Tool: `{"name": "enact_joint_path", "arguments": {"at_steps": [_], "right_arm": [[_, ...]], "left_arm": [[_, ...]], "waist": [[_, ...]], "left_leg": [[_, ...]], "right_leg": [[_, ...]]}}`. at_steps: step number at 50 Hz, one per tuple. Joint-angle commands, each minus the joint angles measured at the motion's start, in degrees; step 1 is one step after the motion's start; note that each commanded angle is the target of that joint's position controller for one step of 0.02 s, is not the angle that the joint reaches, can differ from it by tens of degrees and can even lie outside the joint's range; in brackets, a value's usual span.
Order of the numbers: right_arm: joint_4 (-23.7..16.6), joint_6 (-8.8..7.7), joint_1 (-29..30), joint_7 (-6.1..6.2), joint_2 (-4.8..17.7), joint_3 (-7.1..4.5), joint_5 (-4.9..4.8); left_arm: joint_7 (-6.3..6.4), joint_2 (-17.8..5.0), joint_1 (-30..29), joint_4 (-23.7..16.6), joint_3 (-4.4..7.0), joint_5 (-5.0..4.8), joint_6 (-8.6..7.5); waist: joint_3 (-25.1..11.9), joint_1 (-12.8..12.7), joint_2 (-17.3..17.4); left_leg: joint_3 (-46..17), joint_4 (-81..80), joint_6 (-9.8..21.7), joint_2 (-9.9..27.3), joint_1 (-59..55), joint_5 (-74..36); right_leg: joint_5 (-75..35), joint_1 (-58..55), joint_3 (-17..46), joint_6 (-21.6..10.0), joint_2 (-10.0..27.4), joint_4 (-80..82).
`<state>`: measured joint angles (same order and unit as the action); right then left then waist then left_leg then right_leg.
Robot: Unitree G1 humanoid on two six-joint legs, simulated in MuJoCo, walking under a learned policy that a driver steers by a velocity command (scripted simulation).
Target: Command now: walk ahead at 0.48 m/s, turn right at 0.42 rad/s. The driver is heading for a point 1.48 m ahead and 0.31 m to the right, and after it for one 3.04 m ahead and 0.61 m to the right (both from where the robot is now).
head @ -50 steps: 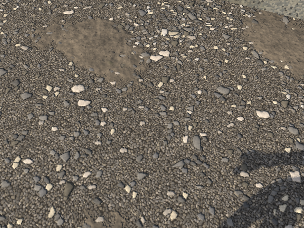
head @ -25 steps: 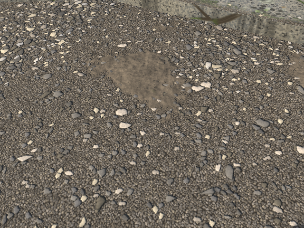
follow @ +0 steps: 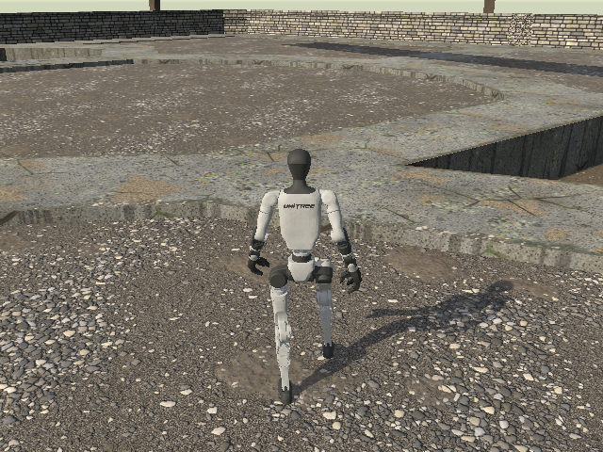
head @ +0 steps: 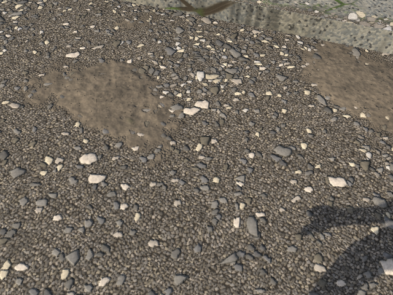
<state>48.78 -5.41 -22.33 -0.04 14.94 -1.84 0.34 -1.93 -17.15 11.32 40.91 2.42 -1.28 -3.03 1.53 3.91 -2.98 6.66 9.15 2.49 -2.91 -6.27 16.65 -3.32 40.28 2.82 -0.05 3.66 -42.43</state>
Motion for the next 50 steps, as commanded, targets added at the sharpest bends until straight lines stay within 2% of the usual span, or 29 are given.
{"name": "enact_joint_path", "arguments": {"at_steps": [1, 3, 5, 6, 7, 8, 9, 10, 11, 12, 13, 14, 17, 21, 26, 29, 30, 31, 32, 33, 34, 35, 38, 40, 42, 46, 48, 49, 50], "right_arm": [[-1.97, -0.31, -0.58, 0.64, 9.75, -2.06, -0.61], [-1.74, 0.69, -0.72, 0.93, 10.90, -2.33, -0.70], [-2.38, 1.81, -0.04, 1.60, 12.83, -2.88, -0.58], [-2.79, 2.51, 0.20, 2.00, 13.60, -3.11, -0.27], [-3.37, 3.00, 0.89, 2.29, 13.86, -3.18, -0.21], [-4.65, 2.69, 1.16, 2.56, 13.59, -2.84, 0.03], [-7.67, 1.09, -6.69, 1.02, 3.55, 0.21, 1.89], [-7.89, -1.20, -2.39, 0.03, 9.17, -0.52, 0.06], [-10.43, -2.03, 4.68, -0.34, 11.96, -1.41, -2.04], [-11.55, -2.32, 6.78, 0.02, 11.12, -1.00, -1.70], [-11.25, -1.94, 7.30, 0.57, 10.91, -1.29, -0.59], [-11.19, -1.06, 6.22, 0.77, 11.39, -1.63, -0.02], [-10.90, 1.03, 3.83, 1.29, 8.94, -1.11, 0.88], [-12.50, 2.04, 8.96, 1.74, 7.02, -0.46, 1.03], [-14.96, 2.17, 16.97, 0.89, 7.97, -0.77, -0.07], [-14.91, 1.38, 15.65, 0.59, 9.72, -1.92, -0.02], [-14.52, 0.89, 13.82, 0.70, 9.96, -2.22, 0.14], [-14.77, 0.73, 12.05, 1.18, 12.85, -2.84, 1.00], [-15.50, 1.69, 13.79, 1.68, 15.58, -3.26, 2.45], [-14.35, 2.56, 9.94, 1.45, 12.93, -3.31, 1.82], [-15.16, 2.86, 11.09, 1.38, 10.10, -2.51, 1.06], [-15.38, 3.32, 12.83, 1.39, 8.44, -2.15, 0.89], [-15.05, 4.33, 15.99, 1.49, 8.52, -1.91, 0.85], [-14.33, 4.71, 15.77, 1.51, 8.41, -2.06, 0.97], [-13.69, 4.94, 15.64, 1.40, 9.03, -2.36, 0.57], [-12.11, 5.45, 14.49, 0.92, 10.78, -2.85, -0.46], [-11.47, 5.69, 15.26, 0.80, 10.57, -2.60, -1.25], [-10.28, 5.57, 12.92, 0.74, 9.66, -2.27, -1.58], [-9.68, 5.13, 10.84, 0.41, 7.74, -1.58, -0.79]], "left_arm": [[-1.51, -0.48, -10.91, -8.36, -0.66, -0.06, -1.38], [-2.50, -1.40, -11.97, -9.97, -0.34, -0.22, -1.58], [-2.80, -3.58, -9.27, -10.44, 0.65, -0.11, -1.20], [-2.67, -5.55, -4.35, -9.68, 1.65, -0.17, -0.82], [-2.07, -8.30, 3.90, -7.95, 3.16, -0.33, -0.52], [-0.89, -11.32, 12.79, -6.20, 4.66, -0.31, 0.24], [-0.20, -17.42, 12.09, -6.79, 5.41, 0.23, 0.20], [0.34, -12.82, 12.83, -8.32, 4.49, 0.90, -0.07], [0.50, -10.73, 9.21, -8.43, 3.75, 1.52, -0.37], [0.47, -9.62, 5.63, -8.58, 3.51, 1.05, -0.60], [0.48, -8.80, 2.45, -9.10, 3.31, 0.61, -0.55], [0.71, -8.10, 0.50, -9.56, 3.00, 1.08, -0.50], [1.17, -8.99, -1.15, -8.39, 3.24, 1.25, -0.39], [2.68, -10.28, -0.63, -6.65, 3.67, 0.48, 1.61], [3.83, -10.36, 1.31, -5.58, 3.71, 0.04, 3.92], [4.01, -9.47, -0.12, -6.19, 3.37, 0.02, 4.29], [4.04, -8.66, -1.41, -6.63, 3.05, -0.14, 4.34], [3.88, -5.89, 0.12, -7.33, 2.14, 0.62, 4.15], [3.79, -3.22, 7.63, -7.01, 1.44, 1.01, 3.86], [3.61, -8.28, 9.53, -6.42, 2.39, 0.85, 3.84], [3.65, -11.98, 8.13, -5.31, 3.77, 0.26, 4.39], [3.94, -12.20, 6.19, -4.79, 4.25, -0.09, 5.33], [4.29, -7.59, 4.05, -5.61, 3.19, 0.04, 6.88], [4.24, -5.23, 3.34, -6.08, 2.37, 0.28, 6.56], [3.96, -4.36, 2.16, -6.43, 1.80, 0.75, 6.21], [3.01, -4.85, 1.15, -6.22, 1.60, 0.82, 6.02], [2.44, -4.30, 3.75, -4.70, 1.64, 0.98, 5.83], [2.31, -4.85, 3.99, -4.46, 1.75, 1.29, 5.77], [2.55, -7.26, 4.21, -5.03, 2.02, 1.91, 5.78]], "waist": [[7.22, 1.49, 5.72], [5.98, 0.25, 6.22], [1.28, -2.67, 8.62], [-2.54, -5.60, 9.62], [-7.43, -10.07, 8.90], [-12.42, -14.65, 5.19], [-19.18, -6.66, -11.45], [-27.38, -10.53, -5.78], [-17.89, -10.80, -1.92], [-11.40, -8.16, 3.82], [-6.89, -5.75, 6.75], [-5.21, -3.64, 5.80], [-4.37, -1.33, 2.62], [-7.31, -2.67, -0.25], [-7.96, -5.45, -2.79], [-7.31, -3.94, -5.08], [-7.09, -2.35, -5.22], [-10.56, -2.96, -0.12], [-12.01, -7.58, 14.29], [-14.55, -5.82, 17.55], [-11.59, -4.82, 11.76], [-9.06, -4.73, 8.67], [-4.69, -5.13, 10.01], [-5.77, -4.61, 12.15], [-7.43, -3.88, 12.93], [-7.91, -2.61, 14.04], [-6.86, -4.60, 13.11], [-6.08, -4.75, 11.98], [-6.76, -3.96, 6.65]], "left_leg": [[-1.41, -3.44, 5.08, 15.73, 5.60, -26.20], [-0.01, 0.62, 4.51, 17.05, 0.85, -37.87], [1.39, 9.24, 3.55, 17.65, -3.18, -59.65], [1.89, 17.02, 3.13, 17.56, -3.83, -67.49], [2.57, 28.34, 2.22, 16.67, 0.50, -68.09], [2.31, 43.72, 0.66, 14.69, 13.50, -54.48], [-0.76, 67.86, -3.52, 1.98, 41.15, 9.26], [-13.54, 76.84, -3.70, -0.79, 46.07, 17.65], [-14.81, 75.10, -3.03, 2.64, 48.85, 12.81], [-13.79, 70.14, -2.95, 4.99, 47.47, 9.30], [-12.54, 65.97, -3.72, 6.37, 45.45, 8.21], [-12.46, 63.61, -4.32, 7.39, 41.71, 6.88], [-10.67, 55.36, -7.43, 6.84, 36.50, 3.96], [-9.43, 41.51, -9.11, 3.47, 33.18, -7.07], [-12.15, 28.96, -8.29, 0.96, 32.51, -10.23], [-13.51, 19.89, -6.00, 0.76, 29.17, -8.86], [-13.14, 13.23, -4.43, 2.07, 24.22, -15.82], [-19.25, 12.73, -0.77, 11.17, 14.57, -27.57], [-33.35, 14.19, 8.95, 23.97, 3.83, -47.21], [-42.76, 12.82, 15.09, 29.61, 3.24, -43.34], [-37.00, 13.12, 13.89, 26.49, 5.80, -37.24], [-29.86, 13.22, 11.05, 22.32, 8.54, -31.80], [-19.70, 9.91, 9.15, 15.70, 17.46, -25.52], [-16.89, 9.61, 9.98, 14.86, 16.57, -27.18], [-16.12, 10.22, 10.83, 15.75, 15.32, -28.24], [-17.41, 10.68, 11.28, 17.21, 15.10, -22.69], [-16.35, 12.44, 9.30, 15.98, 18.33, -17.97], [-15.43, 13.31, 6.49, 14.57, 21.30, -14.01], [-12.91, 17.33, 1.81, 11.99, 26.05, -6.87]], "right_leg": [[-2.63, -0.56, -3.75, -1.49, -0.93, 6.98], [1.15, -1.39, -5.38, -3.45, -2.37, 9.15], [7.24, -6.73, -8.35, -5.81, -5.67, 8.39], [9.93, -12.70, -9.16, -7.17, -7.53, 7.85], [8.85, -24.82, -8.86, -9.12, -9.15, 9.67], [8.74, -42.67, -0.92, -11.67, -5.11, 11.27], [8.44, -65.91, 30.92, -23.27, 12.37, 11.81], [7.52, -67.53, 45.75, -26.93, 17.23, 20.49], [-2.48, -60.07, 34.50, -22.82, 14.59, 21.50], [-11.98, -50.49, 26.22, -20.71, 11.70, 21.36], [-17.66, -42.21, 20.83, -19.03, 9.10, 22.00], [-20.36, -35.77, 17.64, -18.44, 7.59, 23.60], [-27.56, -25.70, 12.75, -18.33, 4.69, 25.23], [-26.24, -22.59, 9.07, -14.27, 0.03, 21.81], [-11.84, -27.37, 16.76, -11.27, 0.88, 17.87], [-5.97, -31.28, 22.90, -9.56, 1.14, 13.53], [-2.62, -30.27, 22.89, -7.80, -0.76, 10.79], [8.64, -26.02, 19.68, -5.15, -3.90, 3.00], [39.39, -13.32, 11.10, -1.19, -12.37, -8.26], [45.31, -8.51, 7.24, 1.63, -10.73, -19.76], [40.80, -7.15, 7.45, 3.36, -8.40, -26.06], [36.57, -6.31, 6.21, 4.59, -7.08, -28.62], [30.66, -10.21, 2.84, 6.02, -6.28, -25.85], [30.40, -12.87, 0.80, 6.17, -6.13, -19.19], [30.48, -16.52, 0.06, 5.68, -4.94, -11.80], [26.19, -22.71, -1.76, 3.71, -4.22, 1.64], [17.45, -29.06, -3.70, 1.48, -5.12, 14.17], [13.62, -33.18, -3.01, -0.29, -5.14, 19.95], [8.98, -38.33, 4.19, -2.80, 0.61, 21.88]]}}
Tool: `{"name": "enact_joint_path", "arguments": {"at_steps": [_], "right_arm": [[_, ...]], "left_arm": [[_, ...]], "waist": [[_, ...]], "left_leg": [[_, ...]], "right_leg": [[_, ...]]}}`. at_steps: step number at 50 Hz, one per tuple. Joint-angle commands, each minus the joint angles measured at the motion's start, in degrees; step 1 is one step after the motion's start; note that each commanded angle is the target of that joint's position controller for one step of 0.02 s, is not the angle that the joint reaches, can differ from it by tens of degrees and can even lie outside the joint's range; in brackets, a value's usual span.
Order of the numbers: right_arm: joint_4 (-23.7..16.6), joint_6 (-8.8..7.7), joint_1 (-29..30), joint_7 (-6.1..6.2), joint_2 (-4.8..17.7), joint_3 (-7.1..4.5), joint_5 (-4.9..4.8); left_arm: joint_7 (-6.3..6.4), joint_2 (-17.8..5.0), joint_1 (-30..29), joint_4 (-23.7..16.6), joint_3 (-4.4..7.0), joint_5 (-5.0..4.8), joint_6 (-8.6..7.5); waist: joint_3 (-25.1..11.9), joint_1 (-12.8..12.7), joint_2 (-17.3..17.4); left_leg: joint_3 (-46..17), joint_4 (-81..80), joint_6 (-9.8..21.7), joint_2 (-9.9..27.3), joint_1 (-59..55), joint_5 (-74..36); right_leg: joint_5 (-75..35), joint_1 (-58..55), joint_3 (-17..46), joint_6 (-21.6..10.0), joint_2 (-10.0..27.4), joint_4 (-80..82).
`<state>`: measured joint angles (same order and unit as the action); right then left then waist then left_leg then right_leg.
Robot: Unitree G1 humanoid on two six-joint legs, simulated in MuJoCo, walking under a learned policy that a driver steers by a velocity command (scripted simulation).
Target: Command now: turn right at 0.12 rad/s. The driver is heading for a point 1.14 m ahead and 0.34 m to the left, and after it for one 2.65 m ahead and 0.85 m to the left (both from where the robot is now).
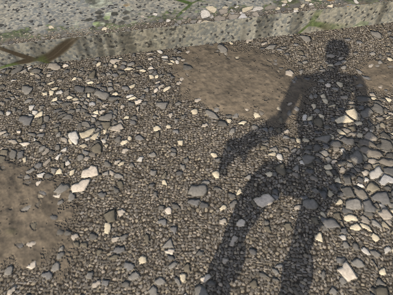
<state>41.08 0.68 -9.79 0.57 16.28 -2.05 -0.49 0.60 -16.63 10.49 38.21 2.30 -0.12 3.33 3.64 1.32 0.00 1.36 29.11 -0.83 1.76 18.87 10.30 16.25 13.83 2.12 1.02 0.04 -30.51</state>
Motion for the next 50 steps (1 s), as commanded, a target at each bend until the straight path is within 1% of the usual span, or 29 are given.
{"name": "enact_joint_path", "arguments": {"at_steps": [1, 2, 3, 4, 5, 7, 10, 12, 14, 17, 19, 20, 21, 22, 23, 24, 25, 26, 28, 32, 34, 36, 41, 44, 46, 47, 48, 49, 50], "right_arm": [[-2.64, -1.72, -3.97, -0.86, 2.02, -0.05, 2.05], [-2.67, -1.75, -0.07, -0.58, 3.35, -0.25, 1.97], [-2.30, -1.59, 1.24, -0.50, 4.96, -0.78, 1.27], [-1.79, -1.37, 2.04, -0.26, 4.93, -0.92, 1.19], [-1.60, -1.00, 2.12, 0.09, 6.28, -1.33, 1.22], [-2.04, -0.65, 1.08, 0.16, 7.46, -1.70, 0.61], [-2.69, -0.50, -0.05, -0.20, 7.34, -2.11, -0.11], [-3.34, -0.22, -0.21, -0.69, 6.43, -2.29, -0.17], [-4.07, 0.29, 0.08, -1.29, 5.72, -2.38, -0.50], [-3.96, 1.00, -1.88, -2.00, 5.37, -2.36, -0.92], [-3.65, 1.18, -4.46, -2.45, 5.73, -2.79, -0.99], [-3.85, 1.11, -5.50, -2.18, 6.96, -3.39, -0.59], [-5.01, 0.91, -6.49, -1.29, 12.71, -5.03, -0.26], [-6.20, 0.15, -8.20, -1.40, 18.07, -5.81, 1.36], [-6.50, -1.00, -9.57, -1.80, 14.09, -4.47, 1.96], [-6.60, -1.84, -6.89, -1.73, 13.50, -4.32, 1.83], [-6.94, -2.02, -3.76, -1.41, 12.79, -4.36, 0.67], [-7.26, -1.76, -1.43, -0.86, 11.79, -3.99, -0.23], [-7.71, -1.16, -1.04, -0.15, 10.95, -3.42, -0.32], [-8.11, -0.43, -2.02, 0.70, 11.11, -3.61, -0.25], [-7.93, -0.10, -3.17, 1.15, 11.02, -3.72, -0.57], [-7.95, -0.20, -3.32, 1.31, 11.26, -3.80, -0.46], [-7.71, -0.78, -4.33, 1.00, 12.17, -4.20, -0.48], [-7.98, -0.75, -3.60, 0.59, 11.78, -4.04, -0.67], [-8.52, -0.51, -1.78, 0.55, 10.47, -3.59, -0.90], [-8.56, -0.72, -1.95, 0.56, 8.24, -2.91, -0.66], [-8.48, -1.06, -2.97, 0.42, 3.84, -1.51, -0.24], [-10.65, -1.70, -2.74, 0.57, 2.03, -0.98, -0.83], [-11.07, -2.34, -2.32, 0.74, 6.65, -2.08, -1.47]], "left_arm": [[0.44, -10.83, 1.80, -3.05, 2.40, 1.50, -0.38], [0.07, -6.02, -0.63, -3.07, 1.13, 2.60, -1.15], [-0.18, -4.09, -3.39, -3.20, 0.48, 2.85, -2.03], [-0.16, -4.78, -3.11, -2.36, 0.82, 2.55, -2.76], [-0.03, -6.46, -2.21, -1.93, 1.31, 2.00, -3.31], [0.54, -7.83, -0.61, -1.07, 1.81, 1.44, -3.54], [1.48, -8.53, 0.93, -1.10, 2.62, 0.77, -2.90], [2.01, -8.27, 0.38, -1.70, 2.87, 0.58, -2.81], [2.20, -8.60, -0.25, -1.90, 3.30, 0.25, -2.76], [1.99, -9.62, -4.03, -2.38, 3.99, -0.35, -2.00], [1.95, -9.40, -5.47, -2.09, 4.06, -1.19, -1.49], [1.86, -8.47, -3.68, -1.13, 3.90, -1.56, -1.64], [1.67, -6.57, -1.06, -1.17, 3.53, -0.22, -2.10], [2.03, -3.67, -6.12, -4.93, 2.33, 1.73, -2.29], [1.95, -6.35, -7.07, -3.84, 3.13, 1.26, -2.38], [1.86, -6.42, -6.10, -3.79, 3.24, 0.14, -2.23], [2.17, -7.26, -5.62, -2.50, 3.66, 0.13, -2.15], [2.56, -7.96, -5.81, -2.23, 4.00, 0.47, -2.14], [2.29, -6.97, -4.00, -1.23, 3.96, 0.19, -2.18], [2.30, -5.79, -4.67, -1.01, 3.64, -0.13, -2.51], [2.01, -6.11, -5.50, -1.28, 3.67, -0.23, -2.99], [1.42, -6.52, -7.35, -1.91, 3.74, -0.53, -3.95], [-0.29, -6.34, -9.09, -2.31, 3.55, -0.88, -7.45], [-1.05, -6.57, -7.11, -1.69, 3.72, -1.55, -8.99], [-1.15, -6.36, -2.62, -0.14, 4.05, -1.80, -9.75], [-0.94, -7.11, 0.85, 0.98, 4.42, -1.54, -9.93], [-0.58, -8.76, 6.74, 1.93, 4.64, -0.51, -10.06], [-0.78, -13.28, 10.68, 2.78, 5.13, 1.45, -9.93], [-1.31, -13.39, 8.82, 3.36, 5.47, 1.34, -10.03]], "waist": [[-8.72, 2.40, -10.16], [-7.36, -0.31, -10.87], [-4.46, 0.38, -8.73], [-3.50, -0.11, -8.84], [-2.32, -0.93, -9.69], [-1.04, -0.89, -10.07], [-1.38, -1.99, -9.68], [-2.27, -2.46, -9.27], [-3.15, -2.95, -6.68], [-5.39, -1.84, -5.88], [-6.63, -0.02, -6.16], [-7.10, 0.57, -4.12], [-8.34, -0.45, 7.77], [-8.64, 1.08, 19.31], [-11.71, 3.04, 8.93], [-10.16, 1.24, 7.22], [-8.09, 0.13, 3.09], [-7.08, -0.58, 2.61], [-8.28, -1.60, 4.44], [-8.12, -0.70, 5.65], [-8.13, 0.04, 6.70], [-5.31, 0.86, 9.36], [-4.15, 2.10, 9.45], [-3.81, 0.76, 9.35], [-3.64, -2.62, 7.91], [-4.90, -4.14, 6.26], [-8.37, -5.80, 0.04], [-7.09, -5.20, -9.98], [-0.93, -3.85, -11.33]], "left_leg": [[-0.69, 1.84, 0.00, 0.59, 4.17, 10.78], [-2.17, 2.54, -1.61, 1.13, -1.69, 13.95], [-2.33, 1.86, -1.83, 1.05, -3.64, 8.60], [-1.63, 0.64, -2.00, 0.22, -2.97, 4.11], [-1.80, 0.79, -2.23, -0.03, -1.65, 2.23], [-2.31, 2.61, -1.91, 0.18, -0.15, 1.96], [-1.50, 10.01, -0.76, -0.05, 4.76, 7.05], [-1.68, 17.25, -0.29, 0.46, 8.73, 16.80], [-2.19, 21.35, -0.44, 1.74, 12.22, 22.96], [0.73, 15.90, -0.84, 1.02, 6.29, 16.98], [3.64, 5.77, 0.28, -1.45, -0.90, 6.98], [2.01, -1.12, 1.84, -2.25, -5.90, -1.50], [-12.01, -6.40, 5.95, 5.48, -14.70, -21.88], [-35.14, -9.67, 19.10, 20.08, -17.33, -36.12], [-31.96, -8.20, 22.22, 20.62, -19.26, -39.86], [-27.73, -7.83, 20.36, 18.48, -17.41, -34.46], [-23.92, -8.04, 16.99, 14.69, -16.87, -27.92], [-22.41, -7.99, 14.79, 13.14, -16.45, -26.12], [-19.78, -8.62, 13.78, 10.21, -14.61, -27.93], [-20.20, -9.41, 13.74, 8.56, -16.26, -22.39], [-22.84, -12.27, 13.85, 7.43, -15.79, -2.13], [-26.80, -15.65, 14.15, 7.12, -13.33, 14.80], [-31.07, -15.08, 14.58, 6.68, -11.33, 19.29], [-33.25, -14.15, 14.02, 5.46, -6.91, 20.29], [-32.73, -11.22, 11.96, 2.92, -1.40, 21.87], [-30.17, -7.17, 9.85, 1.06, 2.55, 22.60], [-23.99, 5.84, 6.46, -2.95, 9.04, 26.08], [-14.74, 19.91, 4.07, -9.69, 20.46, 26.43], [-13.32, 27.81, 3.06, -4.96, 27.24, 23.81]], "right_leg": [[-15.18, -9.80, 14.07, -8.99, 13.78, 10.51], [-5.60, 0.60, 14.44, -12.40, 15.43, 13.64], [1.17, 2.29, 11.22, -10.39, 11.73, 13.91], [3.74, 1.28, 8.63, -7.98, 9.12, 13.02], [2.89, 0.45, 7.95, -7.15, 8.83, 12.91], [-3.36, -0.18, 7.97, -7.72, 10.21, 11.81], [-13.13, -3.30, 9.23, -10.91, 14.15, 9.83], [-24.13, -6.35, 11.20, -14.01, 18.17, 8.10], [-33.33, -9.84, 11.90, -16.20, 21.16, 7.06], [-37.59, -9.11, 6.01, -14.17, 19.02, 4.65], [-34.28, -6.88, 1.10, -11.06, 16.37, 0.35], [-27.85, -4.17, -2.14, -7.86, 13.95, -4.60], [-10.76, 5.58, -7.81, -2.11, 8.29, -18.00], [23.46, 20.44, -5.66, 2.28, -2.40, -30.98], [26.27, 20.86, 2.53, 2.51, -0.95, -40.09], [21.48, 22.57, 3.33, 2.04, -0.20, -41.66], [16.24, 23.59, 3.36, 1.93, 1.00, -39.84], [11.80, 24.17, 3.79, 2.11, 1.70, -37.48], [6.95, 19.99, 3.18, 3.23, 0.32, -37.41], [3.68, 20.19, 3.30, 4.87, -0.66, -29.94], [1.68, 19.89, 3.45, 5.09, -0.49, -23.57], [0.97, 19.67, 3.56, 4.78, -0.52, -17.60], [2.47, 14.53, 3.70, 2.83, -1.50, -6.27], [1.83, 6.79, 2.96, 1.17, -2.33, -0.57], [-4.81, -3.21, 1.70, -0.35, -2.04, 7.61], [-5.96, -10.22, 2.19, -1.41, 0.29, 9.34], [0.86, -19.33, 11.17, -4.23, 9.01, 11.61], [18.11, -21.55, 30.65, -10.74, 18.63, 18.26], [27.50, -16.19, 38.38, -15.07, 22.94, 20.63]]}}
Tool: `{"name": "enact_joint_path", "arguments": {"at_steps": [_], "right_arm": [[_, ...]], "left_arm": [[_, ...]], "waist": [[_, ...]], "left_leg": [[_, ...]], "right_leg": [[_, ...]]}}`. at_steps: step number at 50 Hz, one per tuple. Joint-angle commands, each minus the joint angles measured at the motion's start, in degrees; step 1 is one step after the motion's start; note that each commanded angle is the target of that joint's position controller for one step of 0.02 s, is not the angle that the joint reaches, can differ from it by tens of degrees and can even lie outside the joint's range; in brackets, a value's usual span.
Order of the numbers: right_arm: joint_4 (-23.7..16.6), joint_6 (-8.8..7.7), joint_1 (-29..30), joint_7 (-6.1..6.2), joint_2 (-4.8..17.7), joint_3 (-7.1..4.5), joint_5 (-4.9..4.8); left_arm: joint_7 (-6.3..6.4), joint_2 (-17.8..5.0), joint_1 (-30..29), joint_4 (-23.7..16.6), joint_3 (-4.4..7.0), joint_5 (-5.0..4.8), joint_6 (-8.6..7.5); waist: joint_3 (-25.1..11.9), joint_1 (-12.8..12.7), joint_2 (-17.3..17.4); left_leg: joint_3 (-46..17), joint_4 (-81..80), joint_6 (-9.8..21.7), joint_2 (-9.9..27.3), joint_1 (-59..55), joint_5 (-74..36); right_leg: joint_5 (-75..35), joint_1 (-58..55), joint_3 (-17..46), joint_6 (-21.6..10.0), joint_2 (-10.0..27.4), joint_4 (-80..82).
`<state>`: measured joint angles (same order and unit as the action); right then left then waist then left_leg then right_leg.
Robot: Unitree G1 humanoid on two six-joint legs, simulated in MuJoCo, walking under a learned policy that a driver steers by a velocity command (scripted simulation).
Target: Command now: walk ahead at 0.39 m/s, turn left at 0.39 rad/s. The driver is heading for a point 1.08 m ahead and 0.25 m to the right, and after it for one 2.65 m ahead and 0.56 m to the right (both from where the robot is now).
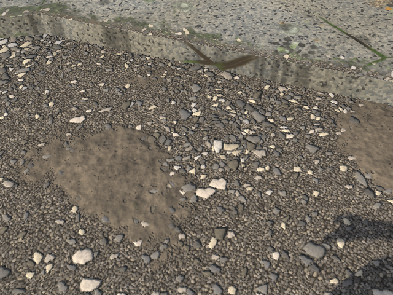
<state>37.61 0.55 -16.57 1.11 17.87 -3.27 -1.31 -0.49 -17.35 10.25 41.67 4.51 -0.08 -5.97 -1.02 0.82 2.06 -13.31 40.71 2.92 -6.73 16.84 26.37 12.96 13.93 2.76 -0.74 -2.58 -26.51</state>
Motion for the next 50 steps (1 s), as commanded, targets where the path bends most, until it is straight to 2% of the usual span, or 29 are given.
{"name": "enact_joint_path", "arguments": {"at_steps": [1, 2, 3, 5, 7, 11, 14, 17, 18, 19, 20, 21, 22, 23, 24, 25, 27, 31, 36, 39, 41, 43, 44, 45, 46, 47, 48, 49, 50], "right_arm": [[-6.24, -2.42, 4.42, 0.06, 7.47, -1.53, -0.46], [-4.94, -2.59, 3.76, -0.21, 7.35, -1.72, 0.08], [-4.74, -3.03, 4.18, -0.52, 6.83, -1.72, 0.49], [-5.25, -4.02, 6.75, -1.34, 4.72, -1.16, 0.65], [-6.00, -4.45, 8.82, -1.68, 3.04, -0.50, 0.85], [-8.07, -5.26, 15.88, -2.44, 0.03, 0.88, 0.73], [-8.98, -6.00, 18.49, -3.39, 0.92, 0.56, 0.08], [-8.34, -6.45, 14.61, -3.50, 4.27, -0.90, -0.32], [-6.72, -6.37, 8.98, -3.02, 5.93, -1.94, -0.17], [-4.97, -6.12, 1.32, -2.26, 8.29, -3.15, 0.17], [-3.91, -5.54, -9.30, -1.27, 12.80, -4.20, 1.50], [-2.81, -5.14, -10.23, -1.97, 14.45, -4.15, 2.36], [-2.82, -5.19, -7.82, -2.09, 8.25, -2.73, 2.02], [-2.46, -5.25, -4.30, -1.96, 5.90, -1.95, 1.32], [-2.21, -5.43, -1.02, -2.08, 4.67, -1.53, 1.42], [-1.80, -5.65, 1.34, -2.23, 3.30, -1.30, 1.72], [-0.85, -6.65, 3.58, -2.18, 2.38, -1.44, 2.18], [1.60, -7.82, 4.18, -1.86, 3.78, -2.26, 1.82], [3.64, -7.06, 2.48, -1.04, 6.88, -3.07, 1.36], [5.24, -6.05, -0.20, -0.89, 8.51, -3.64, 0.42], [5.81, -5.08, -0.78, -0.80, 9.69, -3.98, -0.05], [5.68, -4.06, -0.55, -0.47, 11.58, -4.43, -0.42], [5.41, -3.51, 0.07, -0.32, 11.83, -4.40, -0.67], [4.96, -3.50, -0.11, -0.04, 10.48, -3.70, -0.52], [2.41, -4.22, -5.22, -0.38, 3.30, -1.39, 2.03], [0.82, -6.30, -4.18, -1.06, 2.61, -0.23, 1.68], [-0.67, -7.57, 3.53, -1.67, 8.01, -1.61, -0.76], [-1.74, -8.29, 5.91, -1.70, 7.55, -1.29, -1.36], [-0.95, -8.47, 5.68, -1.17, 6.96, -1.22, -0.06]], "left_arm": [[-0.03, -8.70, 6.88, -0.63, 2.15, 0.09, -0.66], [0.22, -6.83, 6.29, -0.77, 1.48, -0.34, -0.48], [0.41, -6.47, 6.26, -0.66, 1.17, -0.32, -0.23], [0.78, -6.29, 7.57, -0.09, 0.71, 0.04, -0.23], [0.85, -6.64, 8.58, 0.55, 0.54, -0.20, -0.16], [0.78, -7.67, 11.32, 2.24, 0.29, -0.96, 0.59], [0.65, -9.16, 14.16, 3.51, 0.37, -1.52, 1.35], [0.85, -10.80, 13.51, 3.85, 0.85, -1.89, 2.03], [0.91, -10.67, 12.88, 3.77, 0.76, -1.84, 2.18], [0.87, -9.27, 12.96, 3.39, 0.22, -1.29, 2.03], [0.79, -4.18, 13.00, 1.10, -1.55, 0.76, 1.79], [0.96, 0.60, 20.61, 0.49, -2.79, -1.38, 1.18], [1.06, -6.36, 16.70, 1.42, -0.95, -3.02, 1.17], [0.96, -7.99, 11.81, 0.20, -0.23, -3.40, 1.31], [1.11, -6.90, 9.94, 0.21, -0.37, -2.69, 1.52], [1.03, -6.03, 9.27, 0.23, -0.21, -1.90, 1.90], [0.69, -3.60, 10.54, 0.72, -0.41, -2.09, 3.10], [0.55, -2.09, 6.13, -1.76, -0.63, -1.43, 4.31], [-1.57, -1.24, -3.12, -5.12, -1.56, -1.14, 3.37], [-2.60, -1.80, -7.96, -7.83, -1.59, -1.31, 3.39], [-3.08, -2.86, -9.06, -9.35, -1.15, -1.24, 3.51], [-3.08, -5.28, -5.12, -9.57, 0.19, -1.16, 4.01], [-2.76, -7.45, 1.91, -8.13, 1.56, -1.32, 4.31], [-1.86, -10.89, 11.80, -5.66, 3.56, -1.48, 4.84], [-0.75, -17.65, 14.75, -5.06, 5.03, -1.81, 5.14], [-1.16, -17.31, 14.02, -7.73, 4.23, -1.60, 4.04], [-1.69, -12.69, 12.95, -7.46, 2.86, -1.08, 3.07], [-1.72, -11.13, 10.60, -7.02, 2.36, -0.94, 2.45], [-1.61, -9.30, 6.64, -7.38, 1.76, -1.01, 2.24]], "waist": [[7.30, -3.10, -11.50], [7.40, -2.87, -10.37], [6.76, -2.86, -9.60], [6.28, -3.64, -9.02], [5.76, -4.06, -8.86], [6.61, -6.57, -8.49], [6.97, -6.58, -8.80], [4.86, -2.20, -9.87], [1.26, 1.39, -8.98], [-4.54, 5.42, -7.89], [-15.48, 9.01, 0.81], [-23.55, 4.61, 18.01], [-15.53, 5.78, 10.73], [-7.33, 5.02, 7.80], [-3.61, 3.28, 3.98], [-0.90, 1.75, 3.96], [0.59, -0.45, 4.76], [4.56, -1.37, 1.80], [6.97, 1.54, -0.33], [8.07, 2.87, -0.85], [7.13, 2.25, -0.19], [2.40, -0.88, 2.10], [-1.72, -5.08, 2.20], [-6.79, -10.04, 0.56], [-11.88, -6.24, -14.24], [-22.26, -5.58, -14.20], [-16.48, -8.37, -7.17], [-8.67, -6.56, -5.70], [-4.09, -3.66, -1.86]], "left_leg": [[1.79, 19.09, -1.37, 5.49, 31.37, 2.93], [2.81, 20.13, -1.96, 6.12, 31.34, -0.95], [3.70, 20.06, -2.31, 6.82, 31.31, -4.47], [5.93, 18.93, -2.98, 8.16, 30.05, -10.93], [9.22, 15.02, -4.04, 9.45, 28.91, -15.20], [13.02, 0.33, -4.99, 9.60, 21.06, -21.88], [13.73, -6.68, -4.45, 7.63, 14.18, -22.82], [12.63, -11.53, -1.89, 6.55, 5.71, -21.30], [13.46, -13.84, -0.35, 5.52, -3.07, -21.63], [12.44, -13.53, 1.32, 7.57, -16.05, -22.36], [-0.84, -11.16, 4.80, 20.93, -33.72, -20.58], [-25.21, -19.97, 11.71, 32.11, -42.30, -5.34], [-24.16, -23.86, 9.99, 29.58, -35.39, 0.77], [-14.55, -24.41, 8.37, 27.77, -28.36, -2.33], [-8.47, -25.73, 7.66, 25.08, -21.91, -9.35], [-3.46, -27.47, 7.39, 22.89, -17.19, -14.25], [2.84, -30.77, 7.59, 21.29, -11.89, -19.87], [10.53, -33.86, 8.63, 22.03, -9.94, -27.89], [19.36, -34.80, 7.23, 21.10, -11.76, -30.27], [21.62, -33.15, 6.07, 22.55, -17.38, -32.28], [23.21, -29.11, 5.01, 23.14, -21.10, -41.68], [24.85, -19.09, 3.71, 22.74, -23.21, -61.09], [26.03, -8.99, 2.62, 21.52, -21.31, -65.90], [26.91, 5.18, 0.43, 19.27, -12.65, -59.98], [26.00, 27.03, -3.32, 12.04, 11.08, -14.48], [11.74, 39.23, -4.33, 3.61, 23.07, 9.68], [6.97, 40.16, -3.11, 6.97, 28.81, 4.76], [7.89, 35.87, -2.06, 9.19, 29.58, -0.63], [8.09, 30.76, -2.19, 11.64, 26.62, -4.49]], "right_leg": [[29.80, -14.75, 33.07, -12.84, 23.06, 16.95], [24.96, -15.13, 27.68, -11.06, 19.93, 16.76], [19.98, -15.40, 23.76, -9.98, 18.10, 16.79], [9.39, -13.97, 17.23, -9.62, 15.85, 17.87], [2.37, -12.83, 12.94, -10.20, 14.79, 18.83], [-8.06, -8.90, 6.66, -9.85, 12.99, 18.84], [-11.57, -7.92, 7.80, -9.73, 14.58, 17.49], [-21.11, -10.34, 9.37, -7.82, 16.60, 12.85], [-29.30, -9.45, 7.30, -6.48, 14.73, 6.25], [-30.05, -4.43, 5.13, -4.64, 11.77, -4.33], [-11.25, 7.20, 2.97, -2.39, 7.36, -23.50], [20.51, 21.63, 3.47, -0.29, 0.70, -39.41], [18.23, 26.45, 6.51, -0.25, 3.66, -45.48], [12.83, 28.92, 4.83, -0.58, 5.88, -45.72], [8.56, 26.92, 3.86, -0.28, 7.86, -44.20], [5.68, 25.34, 3.77, 0.04, 9.09, -41.99], [2.47, 21.36, 3.34, 0.49, 10.25, -41.10], [-3.19, 25.77, 4.16, 1.64, 10.63, -34.79], [-15.36, 23.67, -0.52, 0.66, 9.39, -17.65], [-13.97, 24.62, -2.47, -1.19, 8.78, -12.17], [-9.73, 23.28, -4.74, -2.98, 6.94, -10.18], [-3.59, 15.39, -8.27, -5.43, 2.60, -10.32], [-3.08, 5.99, -9.53, -7.11, -0.15, -8.83], [-5.27, -9.90, -7.38, -9.37, -1.35, -6.36], [-3.65, -30.89, 17.77, -17.02, 12.94, -5.45], [9.72, -38.68, 46.72, -25.22, 21.97, 6.22], [10.99, -34.94, 41.71, -21.06, 21.07, 10.52], [7.86, -26.73, 34.08, -18.87, 19.02, 10.94], [1.03, -18.12, 27.47, -16.95, 16.42, 10.69]]}}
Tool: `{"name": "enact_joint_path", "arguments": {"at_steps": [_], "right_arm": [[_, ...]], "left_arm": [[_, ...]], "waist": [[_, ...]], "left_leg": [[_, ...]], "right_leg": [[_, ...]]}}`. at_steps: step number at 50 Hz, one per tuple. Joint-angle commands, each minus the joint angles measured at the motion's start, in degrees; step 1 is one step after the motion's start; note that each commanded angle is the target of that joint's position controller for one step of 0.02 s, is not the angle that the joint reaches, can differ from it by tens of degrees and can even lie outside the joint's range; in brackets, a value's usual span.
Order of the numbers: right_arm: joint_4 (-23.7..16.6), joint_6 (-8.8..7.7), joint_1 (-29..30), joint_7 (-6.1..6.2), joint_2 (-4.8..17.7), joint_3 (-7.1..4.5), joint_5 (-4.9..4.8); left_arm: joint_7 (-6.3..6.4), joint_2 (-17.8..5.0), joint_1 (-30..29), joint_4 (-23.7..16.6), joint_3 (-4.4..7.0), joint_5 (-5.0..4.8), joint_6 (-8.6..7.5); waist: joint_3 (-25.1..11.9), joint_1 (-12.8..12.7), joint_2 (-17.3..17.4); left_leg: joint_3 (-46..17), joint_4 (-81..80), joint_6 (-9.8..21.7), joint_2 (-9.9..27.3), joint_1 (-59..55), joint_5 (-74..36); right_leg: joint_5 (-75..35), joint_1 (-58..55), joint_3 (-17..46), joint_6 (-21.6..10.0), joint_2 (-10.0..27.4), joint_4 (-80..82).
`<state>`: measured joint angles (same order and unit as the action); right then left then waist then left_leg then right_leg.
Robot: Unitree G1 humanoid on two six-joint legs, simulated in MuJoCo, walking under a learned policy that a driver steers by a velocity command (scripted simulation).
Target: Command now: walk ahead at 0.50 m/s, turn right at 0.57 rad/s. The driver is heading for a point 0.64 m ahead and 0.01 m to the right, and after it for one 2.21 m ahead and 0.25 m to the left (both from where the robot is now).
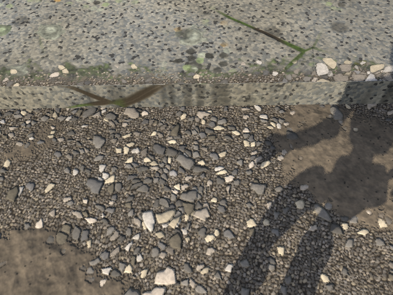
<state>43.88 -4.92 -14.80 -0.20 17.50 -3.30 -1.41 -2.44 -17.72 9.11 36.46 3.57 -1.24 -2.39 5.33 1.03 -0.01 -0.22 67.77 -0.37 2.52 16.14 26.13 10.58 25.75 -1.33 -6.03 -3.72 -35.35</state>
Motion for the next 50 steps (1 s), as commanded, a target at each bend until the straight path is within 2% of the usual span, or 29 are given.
{"name": "enact_joint_path", "arguments": {"at_steps": [1, 2, 5, 11, 13, 16, 18, 19, 20, 21, 22, 23, 24, 25, 26, 29, 32, 34, 36, 39, 42, 43, 44, 45, 46, 47, 48, 49, 50], "right_arm": [[-6.70, -2.63, 2.83, 0.42, 7.80, -1.56, 1.20], [-6.38, -1.96, 1.88, 0.33, 7.84, -1.70, 1.60], [-6.13, -0.49, 2.24, 0.44, 5.71, -1.21, 2.45], [-9.13, -0.82, 15.23, -0.25, 2.95, 0.15, 1.78], [-9.90, -1.36, 17.85, -0.84, 3.59, 0.04, 1.20], [-10.06, -2.08, 17.70, -1.53, 5.62, -0.79, 0.92], [-9.13, -2.55, 13.59, -1.45, 6.83, -1.57, 0.76], [-7.58, -2.81, 8.04, -1.15, 7.81, -2.31, 1.06], [-6.73, -3.10, 0.75, -0.78, 9.94, -2.99, 2.17], [-5.11, -2.61, -6.04, -0.71, 15.02, -4.29, 3.25], [-3.69, -2.25, -7.70, -1.47, 11.73, -3.84, 1.53], [-4.19, -2.01, -4.85, -1.42, 7.52, -2.66, 0.87], [-4.61, -1.52, -2.13, -1.27, 5.95, -2.07, 1.32], [-4.23, -1.24, -0.29, -1.21, 4.93, -1.63, 1.65], [-3.95, -1.31, 0.53, -1.03, 3.91, -1.14, 2.04], [-2.56, -1.64, 0.00, -0.91, 4.18, -1.06, 1.31], [-1.26, -1.49, -1.10, -0.61, 7.11, -1.70, 0.76], [-0.47, -1.07, -1.98, -0.49, 8.06, -1.78, 0.51], [0.61, -0.67, -3.90, -0.48, 8.70, -1.74, 0.22], [2.46, 0.27, -7.63, -0.43, 9.13, -1.67, -0.31], [2.97, 1.32, -7.36, 0.09, 10.68, -2.11, -0.41], [4.48, 1.29, -9.17, -0.45, 8.56, -1.67, 3.66], [4.17, 1.06, -9.81, -0.70, 7.11, -1.27, 3.54], [1.20, 0.88, -10.65, -0.87, 1.88, 0.12, 2.29], [0.71, 1.36, -13.59, -0.53, 3.12, -0.37, 1.70], [1.95, 2.24, -10.75, -0.24, 6.57, -1.27, 2.45], [1.87, 2.37, -8.07, -0.74, 5.59, -1.12, 2.30], [2.20, 2.71, -7.15, -1.07, 4.69, -1.05, 2.16], [2.33, 3.36, -6.86, -1.42, 4.25, -1.11, 2.88]], "left_arm": [[0.58, -7.33, 4.97, -2.93, 2.16, 0.64, -1.45], [0.82, -6.86, 3.56, -3.60, 1.91, 1.17, -1.46], [1.72, -7.80, 4.45, -2.49, 2.16, 0.82, -1.83], [3.28, -9.18, 9.25, 0.19, 2.50, 0.04, -0.90], [3.40, -9.52, 11.03, 1.18, 2.65, -0.23, -0.61], [3.68, -8.75, 11.72, 1.94, 2.57, -0.35, -0.04], [3.72, -8.55, 10.60, 1.89, 2.67, -0.18, 0.37], [3.62, -6.94, 10.04, 1.80, 2.10, 0.07, 0.42], [3.34, -3.47, 10.68, 1.36, 0.79, 0.74, 0.25], [3.37, 0.04, 17.98, 0.40, -0.37, -0.35, -0.24], [3.54, -3.30, 19.66, 1.06, -0.21, -1.14, -0.59], [3.52, -7.50, 14.54, 1.30, 0.87, -1.31, -0.56], [3.57, -7.93, 9.63, 0.40, 0.97, -0.61, -0.52], [3.44, -7.20, 6.19, -0.64, 0.94, 0.24, -0.83], [3.15, -6.40, 5.26, -0.94, 1.02, 0.53, -0.98], [2.44, -3.09, 6.02, -0.73, 0.13, 0.48, -0.91], [2.09, -1.23, 0.92, -2.43, -0.99, 1.15, -1.33], [1.63, -0.60, -2.65, -3.06, -1.43, 0.99, -1.81], [1.22, -0.75, -6.10, -3.65, -1.50, 0.61, -2.15], [0.58, -1.68, -10.62, -5.43, -1.16, 0.28, -2.74], [0.30, -4.22, -7.50, -4.94, 0.02, 0.26, -3.48], [0.67, -3.59, -0.94, -1.83, -0.45, 6.17, -2.09], [1.34, -5.53, 7.61, -0.11, 0.45, 7.42, -2.10], [2.32, -11.54, 16.30, -0.06, 1.61, 8.10, -2.07], [2.47, -14.79, 16.98, 0.85, 2.71, 5.70, -0.90], [2.23, -10.24, 12.24, 0.60, 1.59, 4.41, -0.58], [2.15, -6.08, 8.55, 1.00, 0.37, 3.76, -0.91], [2.12, -3.42, 6.27, 1.47, -0.41, 3.70, -1.17], [2.31, -2.56, 5.54, 2.24, -0.74, 3.38, -1.49]], "waist": [[-8.76, -1.68, -0.85], [-8.29, -0.37, -2.24], [-7.35, 0.08, -1.92], [-4.42, -4.70, -4.24], [-4.02, -5.66, -4.66], [-4.32, -4.81, -5.92], [-4.97, -2.38, -7.78], [-7.61, 0.45, -7.46], [-14.90, 3.47, -4.02], [-23.07, 1.93, 11.16], [-22.38, 2.19, 16.57], [-14.02, 3.38, 9.74], [-9.45, 3.17, 5.42], [-5.53, 2.47, 3.75], [-4.55, 1.20, 4.35], [-4.85, -0.28, 6.24], [-3.99, 0.86, 4.63], [-3.60, 2.07, 4.43], [-3.23, 3.36, 4.53], [-1.94, 4.07, 4.55], [-3.33, 0.33, 5.34], [-6.39, -1.60, 4.20], [-11.96, -5.37, 2.88], [-21.95, -8.43, -8.50], [-26.61, -7.36, -17.46], [-17.92, -5.95, -9.06], [-11.23, -4.37, -7.28], [-8.21, -2.94, -6.59], [-6.23, -1.65, -7.91]], "left_leg": [[-5.30, -0.25, 0.67, 3.93, 22.96, -6.93], [-5.32, -1.69, 0.10, 4.42, 19.73, -8.54], [-3.53, -7.86, -2.63, 3.67, 17.84, -12.47], [-2.92, -31.76, -4.38, -0.73, 14.84, -30.46], [-3.54, -35.38, -3.90, -1.72, 13.27, -31.52], [-5.27, -39.36, -2.16, -2.28, 11.58, -27.09], [-4.53, -40.76, -0.17, -2.48, 6.47, -22.35], [-3.17, -43.08, 1.48, -2.31, -0.87, -23.38], [-8.81, -41.64, 4.95, 4.40, -14.11, -21.90], [-32.48, -44.71, 14.16, 16.86, -34.35, -10.94], [-47.19, -50.70, 16.64, 20.87, -35.99, 3.16], [-40.83, -52.10, 14.49, 18.65, -29.50, 6.39], [-32.63, -52.21, 12.73, 16.13, -23.19, 1.23], [-27.03, -53.37, 12.46, 13.81, -17.23, -5.87], [-22.83, -54.44, 11.92, 11.89, -13.86, -11.43], [-16.39, -57.16, 12.85, 9.99, -10.50, -20.81], [-12.16, -59.37, 13.76, 10.15, -10.00, -25.72], [-8.64, -59.80, 12.71, 8.91, -9.57, -27.06], [-6.38, -59.50, 11.76, 8.30, -9.31, -27.69], [-8.52, -57.71, 10.99, 9.99, -11.27, -28.07], [-10.12, -52.65, 9.04, 11.15, -13.18, -32.87], [-5.84, -43.75, 6.41, 6.60, -11.23, -41.61], [-4.18, -31.84, 5.04, 3.28, -4.87, -38.38], [-0.55, -12.99, 2.79, -1.75, 8.12, -15.73], [-1.77, -2.40, 2.96, -6.52, 16.59, 5.40], [-5.37, 0.71, 4.00, -2.73, 19.29, 1.92], [-4.81, -0.51, 4.09, -0.78, 19.30, -2.31], [-4.16, -3.27, 3.76, 0.72, 17.48, -5.07], [-3.59, -4.99, 3.25, 1.39, 16.03, -6.03]], "right_leg": [[-3.13, -23.69, 27.04, -10.83, 15.52, 20.13], [-6.68, -19.87, 25.03, -10.65, 14.15, 21.28], [-15.52, -14.27, 19.60, -11.15, 12.21, 22.58], [-7.21, -11.80, 16.46, -6.82, 8.30, 21.44], [-5.09, -12.98, 19.00, -6.50, 9.48, 20.02], [-4.14, -17.79, 24.11, -5.57, 11.35, 15.22], [-6.61, -18.68, 26.32, -4.42, 11.66, 11.54], [-9.95, -18.25, 24.52, -2.97, 9.59, 6.75], [-7.33, -14.06, 20.90, -1.04, 6.61, -6.02], [10.26, 4.82, 12.82, 3.70, -2.01, -25.51], [22.72, 15.05, 12.70, 4.80, -0.72, -35.44], [18.22, 18.26, 13.61, 5.05, 1.81, -38.87], [14.36, 17.59, 11.21, 5.12, 3.75, -38.69], [11.62, 17.11, 10.39, 5.12, 5.09, -35.64], [9.41, 14.98, 10.04, 4.93, 6.83, -32.54], [7.96, 11.67, 6.97, 5.50, 8.37, -25.37], [1.74, 12.01, 4.99, 6.47, 9.33, -15.00], [-4.76, 9.78, 3.76, 6.56, 8.78, -7.44], [-9.66, 6.63, 2.50, 6.70, 7.54, -1.69], [-10.05, 4.45, 2.73, 6.09, 6.10, 3.30], [-6.89, -3.06, 2.74, 4.18, 4.87, 7.93], [-3.94, -13.33, -0.66, 3.16, 2.64, 8.59], [-2.69, -26.04, 2.28, 1.60, 5.94, 7.90], [1.39, -41.62, 21.38, -1.52, 23.59, 9.46], [2.02, -42.00, 38.56, -5.73, 30.71, 16.97], [4.93, -35.13, 32.03, -4.68, 27.37, 17.52], [1.95, -28.66, 24.21, -3.58, 24.10, 18.85], [-1.49, -24.12, 18.30, -2.12, 21.47, 21.06], [-4.64, -20.97, 14.36, -1.55, 19.66, 22.41]]}}
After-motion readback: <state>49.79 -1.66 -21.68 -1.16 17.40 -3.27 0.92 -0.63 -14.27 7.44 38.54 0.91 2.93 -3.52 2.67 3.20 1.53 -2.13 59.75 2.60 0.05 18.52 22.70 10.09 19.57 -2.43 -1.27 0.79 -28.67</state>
